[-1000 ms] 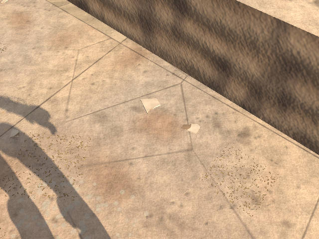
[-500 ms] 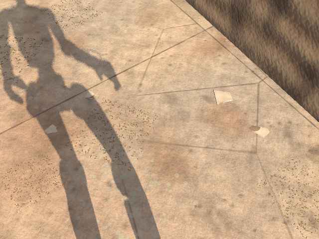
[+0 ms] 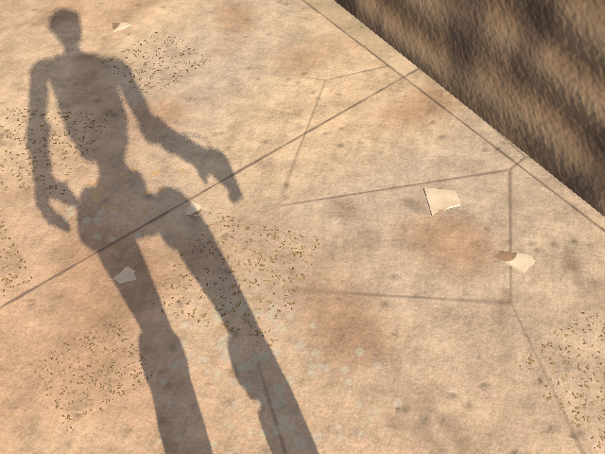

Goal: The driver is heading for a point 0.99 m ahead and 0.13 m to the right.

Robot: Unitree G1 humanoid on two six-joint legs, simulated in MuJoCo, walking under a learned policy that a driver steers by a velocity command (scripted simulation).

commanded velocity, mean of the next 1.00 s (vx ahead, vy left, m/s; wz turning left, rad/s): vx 0.00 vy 0.00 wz -0.13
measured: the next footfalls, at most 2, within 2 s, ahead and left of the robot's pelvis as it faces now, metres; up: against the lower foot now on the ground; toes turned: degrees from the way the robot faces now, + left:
right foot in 0.42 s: +0.00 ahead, -0.16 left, +0.00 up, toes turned -18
left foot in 0.92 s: +0.01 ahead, +0.06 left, +0.00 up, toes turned -5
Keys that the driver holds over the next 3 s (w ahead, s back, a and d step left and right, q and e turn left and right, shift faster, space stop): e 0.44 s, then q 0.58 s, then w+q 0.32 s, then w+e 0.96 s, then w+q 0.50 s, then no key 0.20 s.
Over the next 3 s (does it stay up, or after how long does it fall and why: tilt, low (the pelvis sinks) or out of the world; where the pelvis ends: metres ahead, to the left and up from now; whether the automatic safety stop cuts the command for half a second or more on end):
stays up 0.85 -0.15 0.00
